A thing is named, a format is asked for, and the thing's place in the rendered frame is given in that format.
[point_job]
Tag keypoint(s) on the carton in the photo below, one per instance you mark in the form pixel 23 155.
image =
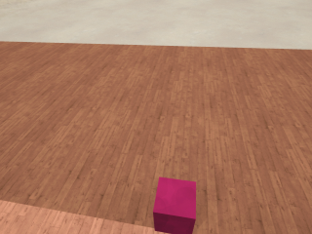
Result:
pixel 174 209

